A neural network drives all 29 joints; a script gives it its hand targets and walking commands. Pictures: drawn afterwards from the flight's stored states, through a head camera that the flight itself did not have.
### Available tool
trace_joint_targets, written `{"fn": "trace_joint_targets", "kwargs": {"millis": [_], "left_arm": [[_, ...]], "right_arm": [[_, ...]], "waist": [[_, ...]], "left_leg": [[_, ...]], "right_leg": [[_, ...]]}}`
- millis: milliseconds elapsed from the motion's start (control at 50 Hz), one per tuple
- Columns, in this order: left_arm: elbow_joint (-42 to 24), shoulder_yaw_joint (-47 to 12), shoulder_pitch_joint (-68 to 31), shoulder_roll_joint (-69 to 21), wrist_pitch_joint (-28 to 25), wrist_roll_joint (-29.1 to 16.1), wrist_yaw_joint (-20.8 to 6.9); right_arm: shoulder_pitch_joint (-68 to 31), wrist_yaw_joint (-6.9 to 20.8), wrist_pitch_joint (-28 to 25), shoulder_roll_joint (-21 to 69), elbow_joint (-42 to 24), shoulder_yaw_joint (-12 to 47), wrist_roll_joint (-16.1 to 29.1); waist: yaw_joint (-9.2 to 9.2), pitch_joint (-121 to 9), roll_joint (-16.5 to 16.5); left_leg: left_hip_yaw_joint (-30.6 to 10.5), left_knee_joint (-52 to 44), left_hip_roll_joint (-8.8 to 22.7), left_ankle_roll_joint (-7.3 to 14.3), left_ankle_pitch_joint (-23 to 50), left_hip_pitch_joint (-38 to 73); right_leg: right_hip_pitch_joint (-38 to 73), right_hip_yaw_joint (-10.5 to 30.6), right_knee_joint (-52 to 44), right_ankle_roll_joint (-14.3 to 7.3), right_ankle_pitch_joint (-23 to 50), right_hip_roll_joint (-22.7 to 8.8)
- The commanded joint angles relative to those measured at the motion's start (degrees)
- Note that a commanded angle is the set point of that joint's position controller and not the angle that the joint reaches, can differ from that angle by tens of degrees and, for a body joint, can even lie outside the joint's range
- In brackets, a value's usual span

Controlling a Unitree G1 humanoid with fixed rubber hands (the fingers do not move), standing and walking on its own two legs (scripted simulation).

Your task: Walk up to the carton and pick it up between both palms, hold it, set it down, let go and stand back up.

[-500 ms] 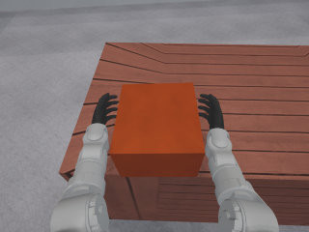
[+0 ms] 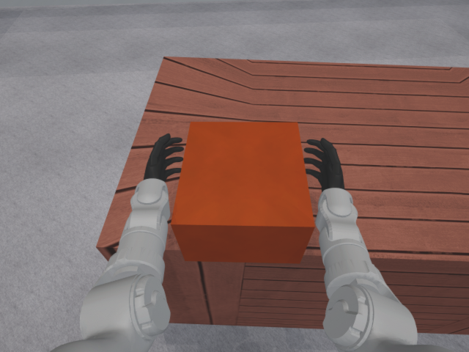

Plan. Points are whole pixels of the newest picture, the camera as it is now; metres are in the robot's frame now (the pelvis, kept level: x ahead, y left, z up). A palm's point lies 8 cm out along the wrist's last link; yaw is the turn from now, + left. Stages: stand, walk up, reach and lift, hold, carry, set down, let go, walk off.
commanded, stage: set down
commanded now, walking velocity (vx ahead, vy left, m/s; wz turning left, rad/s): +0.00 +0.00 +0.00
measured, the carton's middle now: (242, 189) +0.42 -0.01 +0.01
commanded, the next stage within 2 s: none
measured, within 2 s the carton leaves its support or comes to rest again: rests again in 0.10 s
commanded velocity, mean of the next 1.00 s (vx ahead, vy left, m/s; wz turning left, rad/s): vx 0.00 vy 0.00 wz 0.00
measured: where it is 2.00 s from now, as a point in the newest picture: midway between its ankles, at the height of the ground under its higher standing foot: outside the picture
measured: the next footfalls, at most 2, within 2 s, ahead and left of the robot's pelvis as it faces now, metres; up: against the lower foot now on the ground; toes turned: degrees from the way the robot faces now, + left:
none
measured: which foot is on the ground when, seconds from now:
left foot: down 0.00-1.00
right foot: down 0.00-1.00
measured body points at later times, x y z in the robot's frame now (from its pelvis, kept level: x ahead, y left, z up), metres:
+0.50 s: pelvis +0.02 -0.01 +0.00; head +0.05 +0.00 +0.45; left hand +0.43 +0.15 +0.06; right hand +0.41 -0.17 +0.06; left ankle +0.01 +0.09 -0.75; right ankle +0.01 -0.11 -0.75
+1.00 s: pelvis +0.01 +0.00 +0.00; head +0.06 +0.01 +0.44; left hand +0.44 +0.15 +0.06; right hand +0.41 -0.17 +0.06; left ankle +0.01 +0.09 -0.75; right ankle +0.01 -0.11 -0.75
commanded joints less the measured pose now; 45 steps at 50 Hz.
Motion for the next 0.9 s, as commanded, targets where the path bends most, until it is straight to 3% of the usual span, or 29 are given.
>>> {"fn": "trace_joint_targets", "kwargs": {"millis": [0, 180, 360, 540, 880], "left_arm": [[-4.4, -11.6, -34.7, -25.2, -4.3, 0.4, -4.5], [-2.5, -10.4, -29.4, -24.6, -5.6, 1.2, -4.8], [-2.0, -9.0, -25.5, -24.3, -6.3, 2.2, -6.2], [-2.0, -7.7, -23.3, -24.1, -6.2, 4.0, -7.0], [-2.5, -4.9, -20.9, -23.8, -5.5, 6.1, -7.1]], "right_arm": [[-30.9, 7.7, -1.7, 25.4, -0.4, 15.8, -3.1], [-28.2, 7.2, -3.3, 26.2, -0.1, 17.2, -3.5], [-26.3, 6.3, -4.6, 27.3, 0.1, 19.0, -2.4], [-24.0, 5.9, -5.2, 27.1, -0.2, 18.1, -2.8], [-21.0, 6.7, -3.9, 26.1, 0.2, 14.4, -5.0]], "waist": [[0.33, -30.2, 3.6], [0.09, -30.6, 1.4], [0.12, -25.7, 0.7], [0.03, -23.9, 0.7], [0.22, -21.3, 1.0]], "left_leg": [[1.6, -1.6, 2.6, -4.4, 10.4, 10.3], [1.2, 0.5, 2.5, -4.3, 16.3, 9.4], [1.4, 0.4, 1.7, -3.7, 16.4, 4.2], [1.6, -0.3, 1.5, -3.0, 13.1, 2.4], [1.8, 0.3, 2.0, -2.3, 11.6, 5.0]], "right_leg": [[7.1, -3.9, 0.0, 1.2, 7.6, 0.8], [9.2, -3.7, 1.8, 1.7, 15.5, 0.9], [14.0, -2.3, 3.6, 2.7, 22.5, 0.1], [14.6, -2.1, 3.9, 3.2, 21.7, -0.5], [7.0, -3.2, 2.4, 2.7, 12.7, 0.0]]}}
